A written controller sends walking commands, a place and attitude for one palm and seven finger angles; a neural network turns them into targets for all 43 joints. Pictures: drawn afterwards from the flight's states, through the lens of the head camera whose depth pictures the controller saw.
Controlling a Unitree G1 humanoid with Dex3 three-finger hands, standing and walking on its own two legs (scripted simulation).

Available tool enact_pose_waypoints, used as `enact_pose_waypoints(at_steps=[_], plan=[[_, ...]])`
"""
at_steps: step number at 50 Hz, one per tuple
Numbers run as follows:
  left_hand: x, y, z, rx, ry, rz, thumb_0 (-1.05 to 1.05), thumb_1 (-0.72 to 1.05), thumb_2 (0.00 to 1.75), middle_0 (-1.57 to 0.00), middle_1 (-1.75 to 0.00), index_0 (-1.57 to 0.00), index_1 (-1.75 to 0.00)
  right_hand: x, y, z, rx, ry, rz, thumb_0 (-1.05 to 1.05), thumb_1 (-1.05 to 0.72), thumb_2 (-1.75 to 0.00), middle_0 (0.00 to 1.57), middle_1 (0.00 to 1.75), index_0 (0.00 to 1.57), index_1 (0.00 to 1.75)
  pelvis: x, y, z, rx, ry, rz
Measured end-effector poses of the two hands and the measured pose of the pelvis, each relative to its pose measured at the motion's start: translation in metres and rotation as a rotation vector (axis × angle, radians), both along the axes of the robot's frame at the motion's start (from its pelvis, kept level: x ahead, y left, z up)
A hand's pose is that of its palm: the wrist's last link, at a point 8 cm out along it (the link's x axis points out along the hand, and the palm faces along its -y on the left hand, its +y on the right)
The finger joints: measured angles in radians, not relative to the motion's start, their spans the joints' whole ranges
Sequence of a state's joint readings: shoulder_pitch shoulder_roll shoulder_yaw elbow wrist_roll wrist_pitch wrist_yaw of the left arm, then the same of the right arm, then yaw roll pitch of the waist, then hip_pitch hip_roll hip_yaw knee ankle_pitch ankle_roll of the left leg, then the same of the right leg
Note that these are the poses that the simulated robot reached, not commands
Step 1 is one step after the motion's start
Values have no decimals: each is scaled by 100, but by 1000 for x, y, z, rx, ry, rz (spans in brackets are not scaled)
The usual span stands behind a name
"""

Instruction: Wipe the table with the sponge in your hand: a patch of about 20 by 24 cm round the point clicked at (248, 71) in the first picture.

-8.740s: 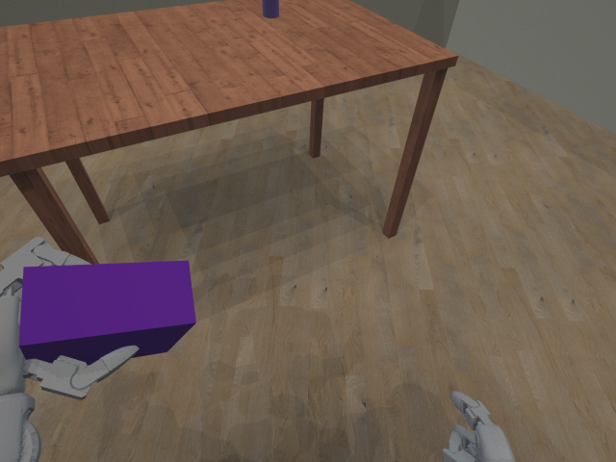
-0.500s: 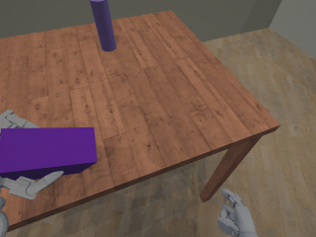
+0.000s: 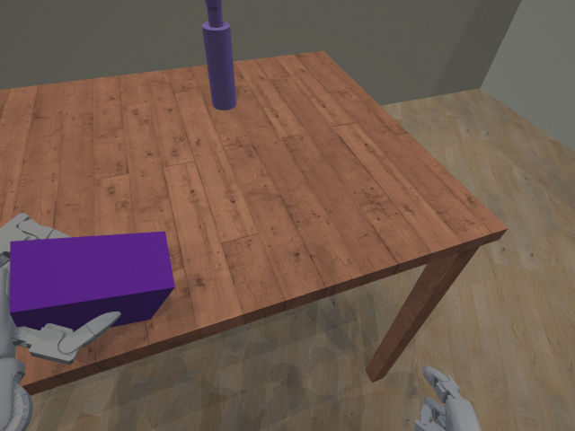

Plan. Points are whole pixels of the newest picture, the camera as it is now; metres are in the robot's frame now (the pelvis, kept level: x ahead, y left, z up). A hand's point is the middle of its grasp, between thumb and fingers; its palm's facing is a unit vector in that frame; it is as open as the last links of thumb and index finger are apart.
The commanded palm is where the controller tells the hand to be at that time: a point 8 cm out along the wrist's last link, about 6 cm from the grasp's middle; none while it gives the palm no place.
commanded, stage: come to a stop and stand still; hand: left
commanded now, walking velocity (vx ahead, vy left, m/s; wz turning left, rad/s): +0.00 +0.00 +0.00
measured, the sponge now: (117, 285) +0.23 +0.21 +0.14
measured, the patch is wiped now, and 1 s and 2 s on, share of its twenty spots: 0.00 0.00 0.00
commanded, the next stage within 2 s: look again from close up in 0.14 s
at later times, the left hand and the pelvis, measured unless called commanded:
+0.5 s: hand (94, 267) +0.25 +0.24 +0.15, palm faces +0.25 -0.86 -0.45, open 10.0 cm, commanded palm +0.19 +0.29 +0.17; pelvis +0.01 +0.02 +0.00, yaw -3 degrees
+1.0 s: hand (50, 228) +0.28 +0.29 +0.17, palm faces +0.40 -0.79 -0.46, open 10.0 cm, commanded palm +0.19 +0.29 +0.17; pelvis +0.02 +0.02 +0.00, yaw -2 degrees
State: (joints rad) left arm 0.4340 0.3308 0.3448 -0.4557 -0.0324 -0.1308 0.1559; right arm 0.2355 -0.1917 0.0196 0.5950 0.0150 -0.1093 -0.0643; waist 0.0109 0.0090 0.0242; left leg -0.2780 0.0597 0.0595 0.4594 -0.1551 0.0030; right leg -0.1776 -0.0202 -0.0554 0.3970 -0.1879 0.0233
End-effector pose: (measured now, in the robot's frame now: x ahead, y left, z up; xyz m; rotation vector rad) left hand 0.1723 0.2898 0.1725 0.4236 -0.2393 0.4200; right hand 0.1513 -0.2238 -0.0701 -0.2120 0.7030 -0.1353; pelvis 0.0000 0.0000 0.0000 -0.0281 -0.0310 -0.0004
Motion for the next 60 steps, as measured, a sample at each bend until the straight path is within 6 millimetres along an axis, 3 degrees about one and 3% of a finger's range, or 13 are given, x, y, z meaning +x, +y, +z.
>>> enact_pose_waypoints(at_steps=[6, 12, 15, 18, 20, 24, 26, 36, 46, 49, 52, 55, 60], plan=[[-2, -3, -3, 4, 28, -16, -1, -49, 101, -75, -134, -76, -134, -6, 13, -8, 38, 25, 18, 1, -90, -90, 21, 30, 20, 30, -2, 2, 0, -2, -2, -1], [2, 0, -6, 4, 48, -16, -1, -49, 101, -75, -134, -76, -134, -3, 12, -9, 35, 40, 20, 1, -90, -90, 21, 30, 20, 30, 0, 3, 0, -5, -1, -2], [21, 25, 20, 168, -37, -12, -1, -49, 101, -75, -134, -76, -134, 1, 10, -12, -6, 70, 68, 1, -90, -90, 21, 30, 20, 30, -5, 0, -3, -11, 3, 3], [38, 46, 36, 177, -118, 33, -1, -49, 101, -75, -134, -76, -134, 6, 6, -10, -8, 67, 74, 1, -90, -90, 21, 30, 20, 30, -9, 3, -3, -3, 5, -19], [44, 40, 31, 146, -99, 12, -1, -49, 101, -75, -135, -76, -134, 10, 5, -6, 13, 26, 48, 1, -90, -90, 21, 30, 20, 30, -5, 10, -3, 2, 8, -36], [44, 0, 3, 93, 44, -147, -1, -49, 101, -75, -135, -76, -134, 16, 6, -1, 41, -38, -2, 1, -90, -90, 20, 30, 20, 30, 8, 22, -3, 8, 17, -53], [42, -10, -11, 71, 113, -203, -1, -49, 101, -75, -135, -76, -134, 19, 9, 0, 42, -39, -22, 1, -90, -90, 20, 30, 20, 30, 15, 24, -3, 11, 20, -55], [57, 31, 3, 73, -22, -39, -1, -49, 102, -75, -135, -76, -134, 44, 23, 1, 15, 6, 36, 1, -90, -90, 20, 30, 20, 30, 33, 21, -3, 6, 18, -33], [59, 9, -14, 25, 52, -132, -1, -49, 102, -75, -135, -76, -134, 65, 30, 11, 19, -52, 48, 1, -90, -90, 20, 30, 20, 30, 33, 25, -3, 2, 27, -36], [65, 32, 11, 182, -49, -120, -1, -49, 102, -75, -135, -76, -134, 60, 32, 9, -19, -25, 92, 1, -90, -90, 20, 30, 20, 30, 26, 20, -3, 6, 37, -29], [63, 52, 25, 171, -121, -30, -1, -49, 102, -75, -135, -76, -134, 52, 31, 10, 4, -37, 87, 1, -90, -90, 20, 30, 20, 30, 20, 20, -4, 12, 27, -34], [51, 38, 22, 117, -112, -40, -1, -49, 102, -74, -135, -75, -134, 43, 29, 8, 43, -78, 69, 1, -90, -90, 20, 30, 20, 30, 18, 25, -6, 11, 11, -42], [28, 0, -4, 36, 10, -156, -1, -49, 102, -74, -135, -75, -134, 22, 26, 0, 59, -65, 25, 1, -90, -90, 20, 30, 20, 30, 13, 27, -6, 1, -3, -40]])
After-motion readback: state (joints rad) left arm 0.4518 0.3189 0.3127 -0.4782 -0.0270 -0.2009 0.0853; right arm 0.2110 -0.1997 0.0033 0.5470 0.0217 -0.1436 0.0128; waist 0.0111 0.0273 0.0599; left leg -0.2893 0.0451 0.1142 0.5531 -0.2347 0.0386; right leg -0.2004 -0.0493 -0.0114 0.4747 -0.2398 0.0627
